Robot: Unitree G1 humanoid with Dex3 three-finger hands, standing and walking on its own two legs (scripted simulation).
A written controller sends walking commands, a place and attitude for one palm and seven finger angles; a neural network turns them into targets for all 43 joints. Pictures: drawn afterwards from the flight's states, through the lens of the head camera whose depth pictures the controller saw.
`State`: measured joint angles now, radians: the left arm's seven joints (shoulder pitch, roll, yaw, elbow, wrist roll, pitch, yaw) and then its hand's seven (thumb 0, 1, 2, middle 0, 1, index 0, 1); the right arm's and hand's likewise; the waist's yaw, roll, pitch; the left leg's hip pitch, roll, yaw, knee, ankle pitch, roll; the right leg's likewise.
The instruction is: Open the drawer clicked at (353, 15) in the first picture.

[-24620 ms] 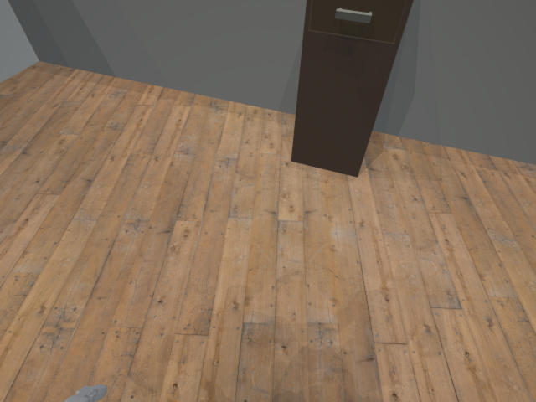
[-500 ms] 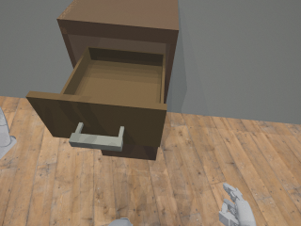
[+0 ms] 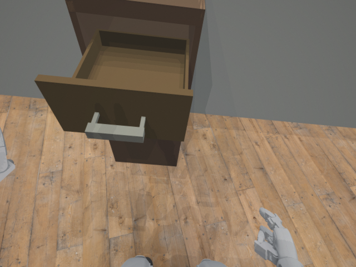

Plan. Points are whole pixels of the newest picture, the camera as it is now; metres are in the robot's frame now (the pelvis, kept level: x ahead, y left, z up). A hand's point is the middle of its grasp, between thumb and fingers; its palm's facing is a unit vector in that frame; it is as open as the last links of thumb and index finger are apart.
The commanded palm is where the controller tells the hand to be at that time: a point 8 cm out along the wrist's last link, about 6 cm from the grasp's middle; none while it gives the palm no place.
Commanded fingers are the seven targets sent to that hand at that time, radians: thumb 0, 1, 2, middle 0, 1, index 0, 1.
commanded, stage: stop stepping back and stand still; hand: left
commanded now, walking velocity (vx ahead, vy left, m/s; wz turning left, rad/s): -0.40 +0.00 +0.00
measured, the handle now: (117, 125) +0.41 +0.17 +0.05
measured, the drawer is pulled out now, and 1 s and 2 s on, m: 0.28 0.28 0.28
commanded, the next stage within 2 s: let the arm hang, fingers relaxed in 0.74 s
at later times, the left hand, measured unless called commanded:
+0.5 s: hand out of the picture +0.08 +0.22 +0.22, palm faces +0.46 -0.77 -0.44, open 7.4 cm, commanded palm +0.01 +0.27 +0.24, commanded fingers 0.00 0.90 0.90 -0.20 -0.30 -0.20 -0.30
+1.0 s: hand out of the picture +0.07 +0.21 -0.04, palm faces +0.19 -0.91 -0.37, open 7.4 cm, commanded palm none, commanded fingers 0.00 0.90 0.90 -0.20 -0.30 -0.20 -0.30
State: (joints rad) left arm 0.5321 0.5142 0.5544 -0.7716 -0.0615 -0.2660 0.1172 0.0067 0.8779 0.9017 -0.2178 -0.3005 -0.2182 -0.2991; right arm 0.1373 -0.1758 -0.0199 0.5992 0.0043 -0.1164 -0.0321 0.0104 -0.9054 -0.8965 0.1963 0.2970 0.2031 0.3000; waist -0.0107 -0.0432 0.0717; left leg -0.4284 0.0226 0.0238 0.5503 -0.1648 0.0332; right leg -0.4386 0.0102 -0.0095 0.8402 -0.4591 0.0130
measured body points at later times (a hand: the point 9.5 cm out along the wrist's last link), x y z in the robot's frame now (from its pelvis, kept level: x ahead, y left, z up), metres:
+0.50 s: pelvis -0.11 -0.02 +0.00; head -0.12 +0.00 +0.45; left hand +0.05 +0.26 +0.24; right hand +0.03 -0.27 -0.08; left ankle -0.07 +0.10 -0.73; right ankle -0.09 -0.14 -0.73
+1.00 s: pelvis -0.12 -0.02 -0.01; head -0.15 -0.05 +0.43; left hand +0.06 +0.26 -0.01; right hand +0.02 -0.25 -0.14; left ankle -0.09 +0.09 -0.73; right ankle -0.10 -0.12 -0.73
